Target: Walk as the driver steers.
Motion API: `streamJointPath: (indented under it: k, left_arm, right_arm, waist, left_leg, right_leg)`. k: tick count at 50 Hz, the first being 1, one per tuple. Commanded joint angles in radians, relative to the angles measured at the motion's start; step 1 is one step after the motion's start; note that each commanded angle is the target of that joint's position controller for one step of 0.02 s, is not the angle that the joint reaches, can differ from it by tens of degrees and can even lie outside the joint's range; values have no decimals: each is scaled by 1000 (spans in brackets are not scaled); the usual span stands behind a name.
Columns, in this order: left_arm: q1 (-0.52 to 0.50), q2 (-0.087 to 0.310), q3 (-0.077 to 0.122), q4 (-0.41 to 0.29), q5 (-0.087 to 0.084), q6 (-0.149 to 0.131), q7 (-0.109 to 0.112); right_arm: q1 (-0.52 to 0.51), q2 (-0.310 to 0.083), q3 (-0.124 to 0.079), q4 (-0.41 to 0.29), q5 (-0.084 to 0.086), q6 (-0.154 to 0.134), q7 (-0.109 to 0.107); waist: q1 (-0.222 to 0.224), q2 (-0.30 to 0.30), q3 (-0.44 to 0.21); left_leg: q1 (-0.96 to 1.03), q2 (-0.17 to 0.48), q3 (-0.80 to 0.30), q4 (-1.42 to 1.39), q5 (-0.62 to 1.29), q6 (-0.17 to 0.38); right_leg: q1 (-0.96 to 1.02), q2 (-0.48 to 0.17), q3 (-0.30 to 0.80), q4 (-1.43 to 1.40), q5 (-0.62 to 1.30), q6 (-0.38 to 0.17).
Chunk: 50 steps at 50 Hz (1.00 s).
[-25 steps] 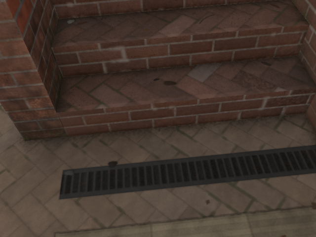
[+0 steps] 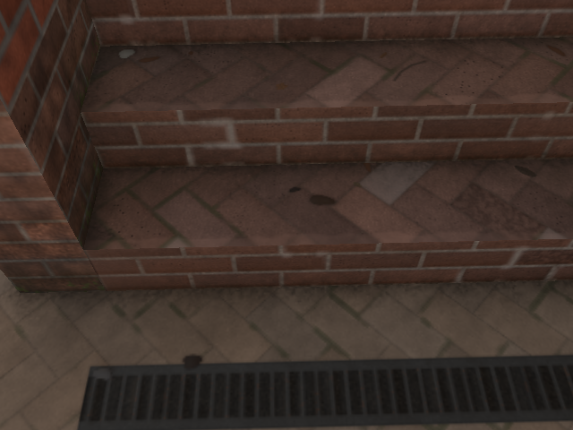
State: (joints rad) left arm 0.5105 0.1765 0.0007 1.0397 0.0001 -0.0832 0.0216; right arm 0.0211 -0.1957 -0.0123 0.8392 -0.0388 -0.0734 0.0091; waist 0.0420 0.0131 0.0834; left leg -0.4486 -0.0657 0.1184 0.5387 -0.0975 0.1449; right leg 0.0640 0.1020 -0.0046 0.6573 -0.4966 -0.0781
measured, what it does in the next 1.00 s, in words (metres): walks ahead: right foot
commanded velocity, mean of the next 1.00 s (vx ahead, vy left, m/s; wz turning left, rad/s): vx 0.08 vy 0.00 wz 0.00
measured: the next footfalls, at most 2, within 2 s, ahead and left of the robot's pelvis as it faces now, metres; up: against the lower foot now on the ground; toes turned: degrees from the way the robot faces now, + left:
right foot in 0.44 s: +0.18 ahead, -0.13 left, +0.00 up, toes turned +0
left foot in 1.54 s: +0.22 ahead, +0.08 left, +0.00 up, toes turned +6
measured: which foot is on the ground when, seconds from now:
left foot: down 0.00-1.00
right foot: up 0.00-0.42, down 0.44-1.00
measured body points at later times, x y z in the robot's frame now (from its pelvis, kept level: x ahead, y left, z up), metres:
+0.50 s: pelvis +0.12 -0.02 +0.02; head +0.12 -0.03 +0.47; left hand +0.17 +0.20 -0.13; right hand +0.12 -0.24 -0.14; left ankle +0.12 +0.05 -0.71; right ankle +0.14 -0.13 -0.72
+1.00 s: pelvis +0.14 -0.05 +0.03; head +0.14 -0.05 +0.48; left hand +0.12 +0.16 -0.13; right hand +0.12 -0.26 -0.14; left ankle +0.12 +0.05 -0.71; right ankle +0.14 -0.13 -0.71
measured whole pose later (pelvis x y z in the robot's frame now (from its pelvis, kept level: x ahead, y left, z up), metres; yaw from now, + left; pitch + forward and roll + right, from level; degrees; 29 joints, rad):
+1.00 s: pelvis +0.14 -0.05 +0.03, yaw +1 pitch -2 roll +0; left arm 0.29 0.13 -0.02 1.15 0.01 -0.03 0.04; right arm 0.30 -0.13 0.02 1.16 0.00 -0.01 -0.04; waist -0.01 0.01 0.04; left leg -0.12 -0.02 0.05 0.39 -0.24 0.03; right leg -0.14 0.04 -0.05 0.39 -0.22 -0.06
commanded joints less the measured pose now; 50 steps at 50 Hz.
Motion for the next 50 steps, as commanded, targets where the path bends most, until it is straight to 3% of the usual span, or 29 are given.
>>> streamJointPath:
  k: [1, 2, 3, 4, 5, 7, 10, 14, 17, 19, 21, 22, 23, 24, 25, 26, 28, 30, 33, 50]
  left_arm:
    - [145, 104, 29, -38, -15, 4, 11]
    - [35, 132, 32, -61, 8, 8, 7]
    - [-40, 133, 36, -77, 24, 9, -1]
    - [-70, 129, 40, -80, 30, 18, -6]
    - [-57, 105, 37, -76, 39, 34, -12]
    - [-34, 48, 27, -62, 37, 57, -16]
    - [-71, 48, 26, -62, 28, 76, -11]
    - [-191, 62, 22, -69, 23, 93, 0]
    - [-254, 68, 18, -66, 22, 97, 6]
    - [-266, 63, 14, -56, 18, 91, 10]
    - [-223, 42, 4, -29, 16, 77, 17]
    - [-194, 58, 5, -15, 19, 65, 22]
    - [-154, 95, 7, -4, 28, 52, 27]
    - [-217, 117, 10, 6, 9, 51, 23]
    - [-231, 65, -1, 4, 4, 48, 13]
    - [-237, 46, -5, 5, 3, 45, 8]
    - [-220, 51, -5, 20, 1, 46, 15]
    - [-204, 51, -5, 37, 0, 46, 18]
    - [-196, 45, -7, 50, 3, 46, 19]
    - [-150, 21, -14, 110, 5, 55, 22]
  right_arm:
    - [444, -236, -75, 99, 33, 1, -5]
    - [292, -172, -59, 68, 51, 3, -6]
    - [219, -112, -43, 58, 46, -1, -4]
    - [214, -82, -32, 70, 38, -8, -6]
    - [233, -66, -25, 89, 41, -12, -12]
    - [266, -61, -15, 124, 35, -25, -11]
    - [271, -96, -10, 145, 20, -30, -8]
    - [323, -104, -3, 170, 20, -4, -13]
    - [351, -102, -1, 183, 16, 14, -21]
    - [354, -94, 2, 189, 15, 21, -27]
    - [334, -79, 9, 191, 25, 24, -34]
    - [352, -70, 12, 195, 25, 21, -35]
    - [370, -53, 15, 188, 28, 15, -32]
    - [451, 12, 24, 213, 45, 22, -30]
    - [426, -22, 19, 231, 35, 30, -35]
    - [398, -47, 11, 232, 34, 34, -37]
    - [366, -53, 8, 235, 33, 41, -36]
    - [364, -28, 15, 245, 32, 42, -36]
    - [356, -22, 16, 264, 33, 44, -43]
    - [355, 0, 25, 326, 34, 57, -53]
  waist:
    - [-117, 76, -412]
    - [-76, 13, -231]
    - [-60, -9, -126]
    - [-36, -38, -82]
    - [-15, -32, -72]
    - [12, -16, -81]
    - [29, 36, -95]
    - [-17, 87, -100]
    - [-49, 85, -64]
    - [-55, 76, -36]
    - [-23, 40, -32]
    - [-24, 9, -44]
    - [-41, -47, -68]
    - [-109, -164, -47]
    - [-86, -121, -40]
    - [-75, -91, -23]
    - [-65, -73, -19]
    - [-65, -55, -28]
    - [-60, -27, -27]
    - [-49, -17, 0]
  left_leg:
    - [753, 487, -677, -79, 684, 289]
    - [561, 439, -560, -181, 465, 255]
    - [425, 391, -480, -241, 430, 216]
    - [342, 356, -404, -269, 503, 186]
    - [268, 327, -331, -292, 545, 157]
    - [193, 288, -239, -298, 663, 125]
    - [165, 245, -151, -291, 697, 93]
    - [190, 231, -159, -305, 392, 53]
    - [183, 252, -218, -323, 86, 68]
    - [180, 263, -253, -302, -5, 73]
    - [164, 249, -252, -236, 21, 41]
    - [145, 234, -254, -210, 33, 4]
    - [125, 193, -219, -153, 18, -30]
    - [169, 105, -147, -186, -124, -60]
    - [259, 108, -151, -198, -109, -74]
    - [282, 116, -163, -198, -63, -76]
    - [299, 134, -172, -192, -10, -72]
    - [298, 143, -174, -196, 3, -75]
    - [304, 144, -172, -201, 1, -82]
    - [293, 157, -175, -206, -24, -93]
  right_leg:
    - [-546, 3, 103, 801, -46, 12]
    - [-583, -63, 93, 748, 64, 15]
    - [-572, -88, 70, 692, 109, 15]
    - [-539, -109, 70, 648, 125, 22]
    - [-474, -124, 65, 588, 136, 31]
    - [-387, -121, 40, 502, 153, 44]
    - [-374, -122, 11, 345, 201, 53]
    - [-373, -126, -18, 160, 250, 56]
    - [-366, -129, -19, 72, 216, 57]
    - [-339, -124, -18, -15, 184, 53]
    - [-228, -122, -19, -226, 265, 43]
    - [-156, -168, 38, -296, 341, 40]
    - [-94, -271, 138, -316, 497, 27]
    - [-192, -301, 179, -309, 547, -20]
    - [-255, -282, 163, -320, 488, -14]
    - [-275, -244, 128, -316, 459, 4]
    - [-271, -212, 100, -318, 450, 17]
    - [-245, -209, 97, -316, 472, 16]
    - [-233, -211, 97, -316, 484, 13]
    - [-225, -199, 93, -341, 440, 9]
